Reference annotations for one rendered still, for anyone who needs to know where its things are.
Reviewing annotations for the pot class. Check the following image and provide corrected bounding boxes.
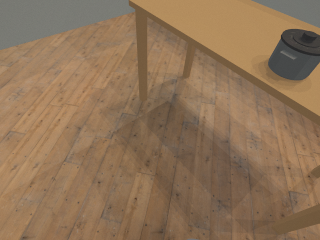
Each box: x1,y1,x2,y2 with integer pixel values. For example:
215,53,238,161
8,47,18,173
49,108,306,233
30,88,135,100
268,39,320,81

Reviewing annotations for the table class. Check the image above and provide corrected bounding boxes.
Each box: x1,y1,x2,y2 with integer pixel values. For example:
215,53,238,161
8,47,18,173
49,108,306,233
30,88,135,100
128,0,320,235

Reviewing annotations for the lid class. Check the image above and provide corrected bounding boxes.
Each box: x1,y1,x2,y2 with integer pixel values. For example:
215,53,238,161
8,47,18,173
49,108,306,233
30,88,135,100
281,29,320,56

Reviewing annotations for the knob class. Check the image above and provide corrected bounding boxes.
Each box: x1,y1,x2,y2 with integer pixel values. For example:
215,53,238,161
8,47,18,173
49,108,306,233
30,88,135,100
302,31,318,41

